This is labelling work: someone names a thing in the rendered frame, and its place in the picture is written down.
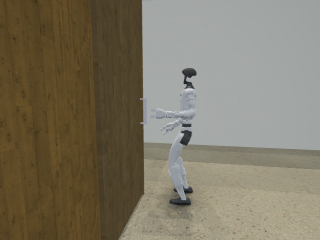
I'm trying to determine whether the handle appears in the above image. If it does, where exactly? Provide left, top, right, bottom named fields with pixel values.
left=140, top=98, right=147, bottom=125

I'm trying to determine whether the wardrobe door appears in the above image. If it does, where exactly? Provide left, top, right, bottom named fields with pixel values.
left=90, top=0, right=144, bottom=240
left=0, top=0, right=101, bottom=240

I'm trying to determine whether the left robot thigh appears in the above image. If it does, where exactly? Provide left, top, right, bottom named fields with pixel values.
left=168, top=131, right=191, bottom=171

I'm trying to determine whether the robot left upper arm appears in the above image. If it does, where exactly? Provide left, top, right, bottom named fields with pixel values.
left=184, top=88, right=197, bottom=118

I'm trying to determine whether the robot thigh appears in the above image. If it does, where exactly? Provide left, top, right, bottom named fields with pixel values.
left=168, top=131, right=191, bottom=171
left=175, top=130, right=183, bottom=166

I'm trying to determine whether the left robot forearm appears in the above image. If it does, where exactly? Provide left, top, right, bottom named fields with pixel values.
left=165, top=109, right=196, bottom=119

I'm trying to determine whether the right robot thigh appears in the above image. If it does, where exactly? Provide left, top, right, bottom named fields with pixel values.
left=175, top=130, right=183, bottom=166

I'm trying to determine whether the right robot hand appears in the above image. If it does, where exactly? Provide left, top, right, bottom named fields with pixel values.
left=160, top=122, right=175, bottom=135

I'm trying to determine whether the left robot hand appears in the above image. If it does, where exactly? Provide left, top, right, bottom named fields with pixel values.
left=150, top=108, right=166, bottom=119

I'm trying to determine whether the right robot forearm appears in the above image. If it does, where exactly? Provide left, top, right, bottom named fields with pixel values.
left=173, top=118, right=185, bottom=127

